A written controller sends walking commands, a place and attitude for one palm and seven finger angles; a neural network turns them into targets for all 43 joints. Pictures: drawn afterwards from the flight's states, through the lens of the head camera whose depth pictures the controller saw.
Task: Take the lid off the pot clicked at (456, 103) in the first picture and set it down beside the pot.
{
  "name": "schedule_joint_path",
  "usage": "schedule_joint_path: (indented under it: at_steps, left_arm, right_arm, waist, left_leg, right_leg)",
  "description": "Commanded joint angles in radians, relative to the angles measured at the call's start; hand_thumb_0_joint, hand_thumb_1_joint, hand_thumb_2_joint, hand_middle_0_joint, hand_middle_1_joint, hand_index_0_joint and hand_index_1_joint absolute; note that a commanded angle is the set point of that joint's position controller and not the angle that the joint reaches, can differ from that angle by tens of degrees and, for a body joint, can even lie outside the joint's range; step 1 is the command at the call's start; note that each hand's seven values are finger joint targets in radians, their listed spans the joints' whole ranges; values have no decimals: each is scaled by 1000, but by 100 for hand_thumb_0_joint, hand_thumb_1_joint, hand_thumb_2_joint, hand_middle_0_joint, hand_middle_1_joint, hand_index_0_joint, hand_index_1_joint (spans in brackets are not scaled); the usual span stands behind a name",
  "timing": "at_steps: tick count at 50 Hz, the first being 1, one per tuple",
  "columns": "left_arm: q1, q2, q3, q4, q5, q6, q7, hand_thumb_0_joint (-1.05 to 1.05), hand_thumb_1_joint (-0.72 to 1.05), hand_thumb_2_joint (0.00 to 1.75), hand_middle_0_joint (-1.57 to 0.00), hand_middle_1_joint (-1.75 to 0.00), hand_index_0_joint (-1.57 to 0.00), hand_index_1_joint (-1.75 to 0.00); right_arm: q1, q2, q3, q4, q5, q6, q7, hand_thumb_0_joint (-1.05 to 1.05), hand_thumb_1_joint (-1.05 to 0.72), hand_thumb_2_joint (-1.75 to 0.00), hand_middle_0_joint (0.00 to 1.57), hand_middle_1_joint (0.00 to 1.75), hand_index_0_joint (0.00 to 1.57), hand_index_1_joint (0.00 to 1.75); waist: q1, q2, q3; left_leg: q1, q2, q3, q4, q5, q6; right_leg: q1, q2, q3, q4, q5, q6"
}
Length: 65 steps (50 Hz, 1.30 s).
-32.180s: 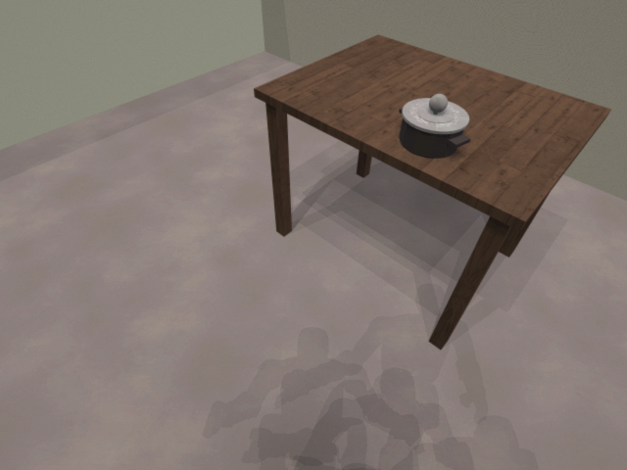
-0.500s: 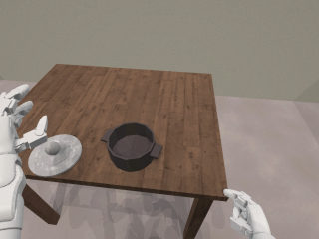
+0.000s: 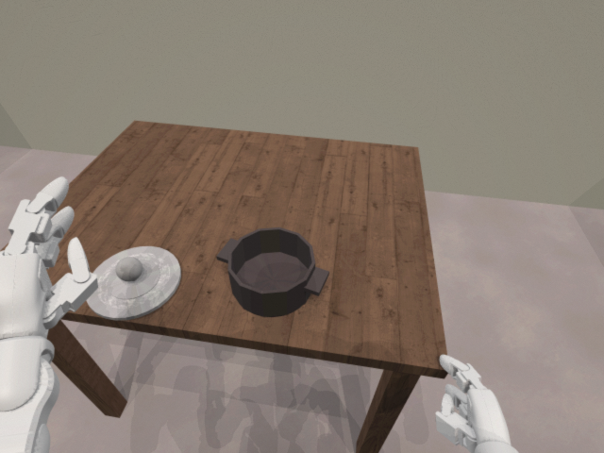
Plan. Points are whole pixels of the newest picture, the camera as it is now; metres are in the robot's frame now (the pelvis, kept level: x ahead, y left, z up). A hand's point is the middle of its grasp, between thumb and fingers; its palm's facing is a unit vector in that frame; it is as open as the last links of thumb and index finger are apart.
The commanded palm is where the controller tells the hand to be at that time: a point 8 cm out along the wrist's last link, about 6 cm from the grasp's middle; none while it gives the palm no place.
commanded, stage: draw the hand back to the body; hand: left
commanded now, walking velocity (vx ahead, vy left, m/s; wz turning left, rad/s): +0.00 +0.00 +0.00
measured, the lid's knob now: (129, 269) +0.42 +0.37 -0.05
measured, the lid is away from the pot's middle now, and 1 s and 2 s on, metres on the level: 0.26 0.26 0.26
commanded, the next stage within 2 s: step back with the hand held close in 0.54 s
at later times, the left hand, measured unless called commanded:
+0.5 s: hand (84, 317) +0.19 +0.24 +0.16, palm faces +0.36 -0.86 -0.37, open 7.4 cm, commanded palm +0.14 +0.29 +0.17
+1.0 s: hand (78, 339) +0.18 +0.25 +0.14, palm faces +0.24 -0.86 -0.45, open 7.4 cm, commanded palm +0.12 +0.30 +0.17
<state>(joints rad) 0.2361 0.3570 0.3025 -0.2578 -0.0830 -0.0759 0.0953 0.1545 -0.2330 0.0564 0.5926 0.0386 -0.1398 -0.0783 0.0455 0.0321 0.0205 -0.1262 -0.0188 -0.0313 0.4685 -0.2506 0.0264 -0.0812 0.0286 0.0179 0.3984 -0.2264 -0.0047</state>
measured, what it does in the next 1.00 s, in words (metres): stands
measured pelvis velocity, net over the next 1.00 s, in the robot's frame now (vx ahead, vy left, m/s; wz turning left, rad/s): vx -0.01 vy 0.02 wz -0.03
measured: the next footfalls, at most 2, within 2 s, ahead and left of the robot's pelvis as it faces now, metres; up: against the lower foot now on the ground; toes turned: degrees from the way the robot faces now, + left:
right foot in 1.66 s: -0.10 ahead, -0.12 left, +0.00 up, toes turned -6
left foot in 1.86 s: -0.05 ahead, +0.13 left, +0.00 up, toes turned +0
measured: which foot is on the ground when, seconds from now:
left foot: down 0.00-1.00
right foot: down 0.00-1.00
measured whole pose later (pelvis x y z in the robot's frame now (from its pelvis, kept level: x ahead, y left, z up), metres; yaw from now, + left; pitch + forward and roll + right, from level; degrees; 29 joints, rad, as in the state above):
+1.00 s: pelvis -0.01 +0.02 +0.00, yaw -2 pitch +0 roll -1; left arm 0.63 0.41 0.33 -0.58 -0.05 -0.16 0.07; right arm 0.13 -0.21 0.02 0.50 0.03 -0.06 -0.06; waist 0.02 -0.03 0.02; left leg -0.26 -0.05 0.02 0.49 -0.23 0.06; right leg -0.24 0.00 0.06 0.47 -0.22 0.04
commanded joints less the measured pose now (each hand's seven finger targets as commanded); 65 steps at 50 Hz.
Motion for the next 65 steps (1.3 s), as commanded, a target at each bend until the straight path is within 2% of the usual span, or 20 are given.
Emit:
schedule_joint_path:
  at_steps: [1, 5, 7, 11, 14, 19, 22, 27, 32, 33, 35, 40, 44, 46, 50, 55, 57, 60, 63, 65]
  left_arm:
    - [-129, 204, 104, -256, 1, -62, 10, 0, 90, 90, -20, -30, -20, -30]
    - [-26, 174, 81, -323, 4, -61, 7, 0, 90, 90, -20, -30, -20, -30]
    - [-7, 172, 74, -382, 10, -66, 7, 0, 90, 90, -20, -30, -20, -30]
    - [59, 190, 94, -434, 14, -61, 13, 0, 90, 90, -20, -30, -20, -30]
    - [152, 160, 90, -408, 9, -52, 13, 0, 90, 90, -20, -30, -20, -30]
    - [225, 154, 73, -509, 18, -62, 10, 0, 90, 90, -20, -30, -20, -30]
    - [184, 178, 91, -539, 23, -66, 21, 0, 90, 90, -20, -30, -20, -30]
    - [218, 137, 71, -455, 21, -52, 21, 0, 90, 90, -20, -30, -20, -30]
    - [222, 162, 83, -517, 23, -62, 21, 0, 90, 90, -20, -30, -20, -30]
    - [58, 329, 265, -590, 8, -128, 31, 0, 90, 90, -20, -30, -20, -30]
    - [189, 229, 190, -452, 13, -141, 20, 0, 90, 90, -20, -30, -20, -30]
    - [291, 148, 125, -431, 21, -150, -9, 0, 90, 90, -20, -30, -20, -30]
    - [373, 170, 149, -494, 23, -150, -12, 0, 90, 90, -20, -30, -20, -30]
    - [378, 215, 186, -548, 25, -157, -5, 0, 90, 90, -20, -30, -20, -30]
    - [391, 209, 183, -584, 20, -156, 5, 0, 90, 90, -20, -30, -20, -30]
    - [337, 199, 175, -571, 30, -157, 20, 0, 90, 90, -20, -30, -20, -30]
    - [305, 185, 161, -549, 35, -158, 21, 0, 90, 90, -20, -30, -20, -30]
    - [282, 177, 144, -510, 40, -158, 23, 0, 90, 90, -20, -30, -20, -30]
    - [300, 190, 143, -503, 37, -164, 28, 0, 90, 90, -20, -30, -20, -30]
    - [310, 203, 150, -540, 34, -171, 36, 0, 90, 90, -20, -30, -20, -30]
  right_arm:
    - [-133, -110, -38, -120, -11, -13, 0, 0, -90, -90, 20, 30, 20, 30]
    - [-133, -105, -39, -131, -16, -14, 5, 0, -90, -90, 20, 30, 20, 30]
    - [-132, -105, -39, -136, -17, -17, 10, 0, -90, -90, 20, 30, 20, 30]
    - [-120, -106, -42, -135, -20, -17, 13, 0, -90, -90, 20, 30, 20, 30]
    - [-115, -102, -45, -141, -21, -9, 11, 0, -90, -90, 20, 30, 20, 30]
    - [-113, -98, -48, -157, -22, -15, 15, 0, -90, -90, 20, 30, 20, 30]
    - [-105, -101, -47, -153, -23, -19, 11, 0, -90, -90, 20, 30, 20, 30]
    - [-101, -99, -50, -149, -21, -6, 2, 0, -90, -90, 20, 30, 20, 30]
    - [-104, -96, -48, -158, -25, -15, 9, 0, -90, -90, 20, 30, 20, 30]
    - [-76, -104, -48, -202, -12, 1, -1, 0, -90, -90, 20, 30, 20, 30]
    - [-78, -87, -50, -157, -24, 12, 0, 0, -90, -90, 20, 30, 20, 30]
    - [-72, -104, -69, -182, -19, 19, 5, 0, -90, -90, 20, 30, 20, 30]
    - [-70, -105, -81, -209, -14, 41, 10, 0, -90, -90, 20, 30, 20, 30]
    - [-75, -109, -84, -221, -15, 49, 11, 0, -90, -90, 20, 30, 20, 30]
    - [-73, -102, -86, -231, -8, 52, 6, 0, -90, -90, 20, 30, 20, 30]
    - [-57, -112, -85, -223, -10, 27, 0, 0, -90, -90, 20, 30, 20, 30]
    - [-47, -115, -83, -216, -9, 19, -1, 0, -90, -90, 20, 30, 20, 30]
    - [-30, -116, -90, -215, -4, 16, 1, 0, -90, -90, 20, 30, 20, 30]
    - [-14, -104, -96, -204, -6, 18, 10, 0, -90, -90, 20, 30, 20, 30]
    - [-7, -88, -96, -188, -5, 20, 16, 0, -90, -90, 20, 30, 20, 30]
  waist:
    - [-1, 67, -49]
    - [8, 67, -59]
    - [6, 106, -63]
    - [7, 109, -50]
    - [11, 48, -29]
    - [14, 87, -42]
    - [9, 115, -55]
    - [3, 36, -6]
    - [14, 91, -33]
    - [-6, 69, 37]
    - [-21, -36, 56]
    - [-21, 8, -95]
    - [-14, -6, -196]
    - [-11, 17, -219]
    - [-13, 73, -174]
    - [-20, 166, -77]
    - [-29, 114, -48]
    - [-41, -58, -22]
    - [-55, -170, -28]
    - [-63, -185, -69]
  left_leg:
    - [26, 53, -31, -111, 40, 3]
    - [31, 58, -29, -104, 80, 4]
    - [27, 58, -33, -110, 82, -1]
    - [20, 65, -45, -105, 101, -9]
    - [3, 66, -36, -100, 103, -5]
    - [6, 66, -37, -87, 105, -7]
    - [8, 65, -42, -88, 99, -10]
    - [-5, 62, -33, -76, 89, -5]
    - [-6, 59, -40, -77, 84, -7]
    - [-55, 75, -52, -68, -8, 31]
    - [-34, 70, -62, -26, 15, 30]
    - [10, 107, -59, -38, 232, 40]
    - [33, 139, -73, -32, 403, 49]
    - [17, 147, -87, -36, 424, 50]
    - [-45, 173, -112, -64, 350, 62]
    - [-210, 209, -157, -142, 68, 80]
    - [-277, 198, -157, -135, -68, 78]
    - [-300, 136, -132, -43, -255, 57]
    - [-218, 76, -90, 134, -258, 33]
    - [-148, 51, -46, 255, -175, 16]
  right_leg:
    - [-69, -37, -17, -79, 37, -47]
    - [-60, -40, -16, -69, 69, -49]
    - [-57, -37, -17, -61, 70, -51]
    - [-56, -39, -18, -53, 82, -54]
    - [-66, -39, -20, -57, 79, -51]
    - [-72, -40, -18, -49, 78, -52]
    - [-72, -37, -15, -43, 74, -53]
    - [-101, -36, -16, -54, 59, -51]
    - [-86, -37, -13, -45, 56, -53]
    - [-171, -88, 123, -105, 134, -45]
    - [-218, -128, 156, -124, 178, -51]
    - [-135, -133, 103, -22, 341, -20]
    - [-108, -123, 68, 38, 366, -3]
    - [-99, -122, 63, 66, 337, -2]
    - [-139, -105, 41, 113, 184, 7]
    - [-141, -80, 9, 188, -32, 12]
    - [-123, -88, 18, 173, -4, 8]
    - [-191, -145, 98, 72, 9, -21]
    - [-333, -241, 212, -71, -131, -79]
    - [-367, -303, 224, -85, -42, -112]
